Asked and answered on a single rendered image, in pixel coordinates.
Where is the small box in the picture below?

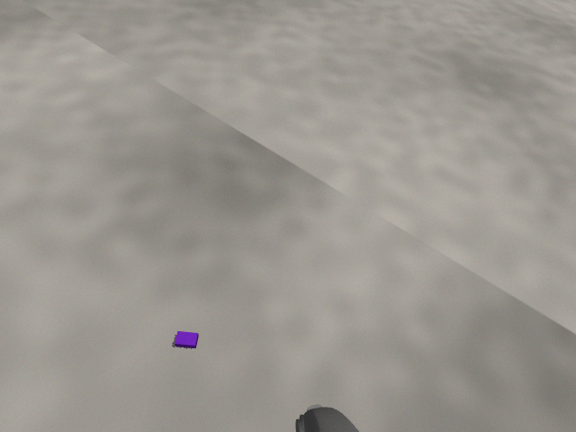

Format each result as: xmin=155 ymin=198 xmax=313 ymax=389
xmin=175 ymin=331 xmax=199 ymax=348

